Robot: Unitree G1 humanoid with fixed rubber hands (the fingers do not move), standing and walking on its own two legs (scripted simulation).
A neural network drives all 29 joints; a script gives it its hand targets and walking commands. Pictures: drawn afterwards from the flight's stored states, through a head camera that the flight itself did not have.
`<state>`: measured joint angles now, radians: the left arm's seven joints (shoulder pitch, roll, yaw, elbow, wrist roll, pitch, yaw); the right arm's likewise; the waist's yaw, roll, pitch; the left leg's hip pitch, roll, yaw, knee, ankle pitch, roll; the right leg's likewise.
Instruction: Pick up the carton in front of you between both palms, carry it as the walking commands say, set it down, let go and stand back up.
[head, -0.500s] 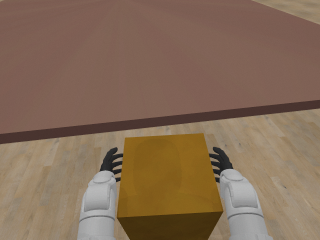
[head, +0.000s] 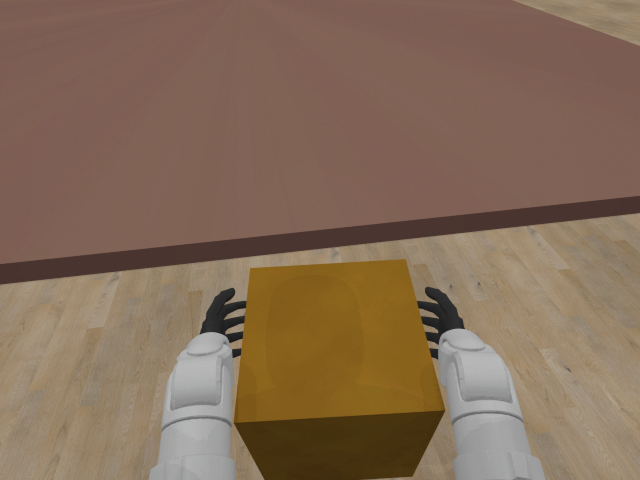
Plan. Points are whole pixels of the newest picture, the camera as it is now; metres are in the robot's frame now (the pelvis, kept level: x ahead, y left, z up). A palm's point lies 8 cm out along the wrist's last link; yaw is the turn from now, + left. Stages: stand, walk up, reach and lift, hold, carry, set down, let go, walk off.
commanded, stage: hold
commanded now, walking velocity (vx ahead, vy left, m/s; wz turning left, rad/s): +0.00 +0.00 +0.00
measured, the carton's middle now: (334, 376) +0.29 +0.00 -0.02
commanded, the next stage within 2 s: carry in 0.28 s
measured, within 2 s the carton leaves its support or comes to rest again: neither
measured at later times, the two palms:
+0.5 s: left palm (212, 320) +0.32 +0.16 +0.06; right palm (439, 316) +0.32 -0.14 +0.06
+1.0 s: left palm (217, 209) +0.55 +0.19 +0.08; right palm (391, 207) +0.54 -0.11 +0.08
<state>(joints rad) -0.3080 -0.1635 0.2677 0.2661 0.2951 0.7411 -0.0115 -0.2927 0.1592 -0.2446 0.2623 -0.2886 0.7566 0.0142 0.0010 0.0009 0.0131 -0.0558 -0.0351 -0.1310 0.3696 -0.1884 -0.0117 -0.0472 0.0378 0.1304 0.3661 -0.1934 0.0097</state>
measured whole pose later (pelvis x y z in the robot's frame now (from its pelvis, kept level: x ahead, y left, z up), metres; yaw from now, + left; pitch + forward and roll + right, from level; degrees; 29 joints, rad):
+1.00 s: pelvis +0.27 +0.04 -0.02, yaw -3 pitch +4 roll +1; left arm -0.19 -0.13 0.15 -0.37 0.09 1.24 0.10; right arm -0.20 0.14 -0.09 -0.33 -0.11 1.23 -0.09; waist 0.01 -0.03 -0.11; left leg -0.38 0.02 0.24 0.56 -0.26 0.09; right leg -0.29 -0.09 -0.07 0.97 -0.47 0.01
